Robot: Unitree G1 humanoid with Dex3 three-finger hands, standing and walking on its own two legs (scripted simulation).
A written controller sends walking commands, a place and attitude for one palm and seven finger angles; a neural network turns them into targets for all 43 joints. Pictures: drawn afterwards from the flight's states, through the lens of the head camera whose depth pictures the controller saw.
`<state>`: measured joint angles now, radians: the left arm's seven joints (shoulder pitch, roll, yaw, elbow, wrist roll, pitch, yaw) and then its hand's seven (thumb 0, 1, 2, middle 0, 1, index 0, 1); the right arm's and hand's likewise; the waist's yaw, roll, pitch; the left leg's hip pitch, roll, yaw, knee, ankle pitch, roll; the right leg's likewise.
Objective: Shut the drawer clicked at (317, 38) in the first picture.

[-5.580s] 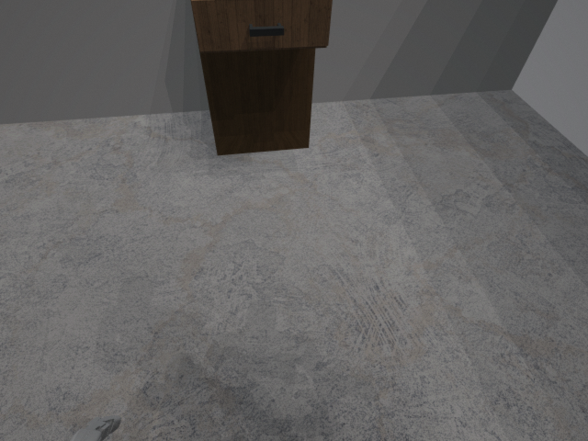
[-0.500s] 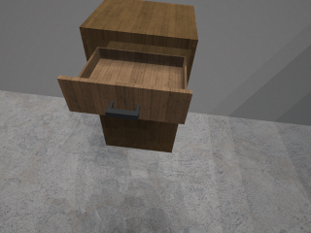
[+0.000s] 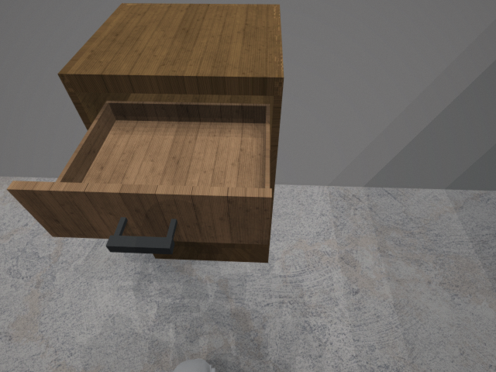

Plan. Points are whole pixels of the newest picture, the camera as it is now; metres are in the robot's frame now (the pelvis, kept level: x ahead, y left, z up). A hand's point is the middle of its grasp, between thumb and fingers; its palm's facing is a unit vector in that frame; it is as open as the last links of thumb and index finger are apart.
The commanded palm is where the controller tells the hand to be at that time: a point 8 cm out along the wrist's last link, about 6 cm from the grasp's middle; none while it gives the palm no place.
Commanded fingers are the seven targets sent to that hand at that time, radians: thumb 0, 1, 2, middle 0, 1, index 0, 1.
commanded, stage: come to a stop and stand still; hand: left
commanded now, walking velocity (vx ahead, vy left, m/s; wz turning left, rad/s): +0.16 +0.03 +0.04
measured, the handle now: (144, 234) +0.35 +0.21 +0.00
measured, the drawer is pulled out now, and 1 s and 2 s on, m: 0.30 0.30 0.30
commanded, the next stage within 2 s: look again from close up in 1.38 s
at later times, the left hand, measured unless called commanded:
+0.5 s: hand out of the picture +0.03 +0.20 -0.18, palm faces +0.02 -0.97 -0.22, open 7.3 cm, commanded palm none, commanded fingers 0.00 0.90 0.90 -0.20 -0.30 -0.20 -0.30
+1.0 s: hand out of the picture +0.01 +0.12 -0.17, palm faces +0.03 -0.98 -0.21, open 7.2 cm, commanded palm none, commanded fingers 0.00 0.90 0.90 -0.20 -0.30 -0.20 -0.30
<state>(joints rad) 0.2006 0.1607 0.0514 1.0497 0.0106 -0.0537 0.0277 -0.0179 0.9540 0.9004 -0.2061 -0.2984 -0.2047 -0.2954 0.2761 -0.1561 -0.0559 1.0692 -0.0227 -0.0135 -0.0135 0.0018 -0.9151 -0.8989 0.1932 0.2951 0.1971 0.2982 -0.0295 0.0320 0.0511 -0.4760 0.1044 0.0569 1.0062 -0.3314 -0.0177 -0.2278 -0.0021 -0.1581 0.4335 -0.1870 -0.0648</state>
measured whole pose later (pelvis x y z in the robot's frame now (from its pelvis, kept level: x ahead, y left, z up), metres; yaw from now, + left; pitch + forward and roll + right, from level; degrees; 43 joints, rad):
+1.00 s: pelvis -0.02 -0.06 +0.00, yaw -2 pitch -1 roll +0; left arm 0.21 0.16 0.03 1.11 0.00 0.00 0.04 0.01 0.95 0.90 -0.21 -0.30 -0.20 -0.30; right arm 0.26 -0.12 -0.02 1.16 -0.01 0.02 -0.04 0.00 -0.91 -0.90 0.19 0.30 0.20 0.30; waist 0.00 0.00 0.05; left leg -0.13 0.04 0.02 0.42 -0.28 -0.04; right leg -0.19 0.05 -0.10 0.43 -0.23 -0.08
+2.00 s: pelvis -0.02 +0.02 +0.00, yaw -3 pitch -1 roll +0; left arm 0.27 0.15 0.00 1.09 0.00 -0.01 0.04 0.00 0.93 0.90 -0.20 -0.30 -0.20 -0.29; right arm 0.33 -0.13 0.02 1.10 -0.02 -0.04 -0.03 0.01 -0.92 -0.90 0.20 0.30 0.20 0.30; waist 0.00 0.02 0.02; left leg -0.13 -0.07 0.07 0.43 -0.29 0.07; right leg -0.22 -0.05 -0.04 0.48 -0.24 0.02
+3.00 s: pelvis +0.08 -0.02 +0.00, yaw -1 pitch -1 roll +0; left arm 0.24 0.15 0.01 1.09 0.00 -0.01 0.05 0.01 0.94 0.90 -0.20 -0.30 -0.20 -0.29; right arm 0.27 -0.14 0.01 1.12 -0.01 -0.02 -0.04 0.01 -0.92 -0.90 0.20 0.30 0.20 0.30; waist 0.00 0.01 0.07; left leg -0.01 -0.02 0.07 0.38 -0.36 0.02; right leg -0.21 -0.02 -0.05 0.50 -0.28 -0.01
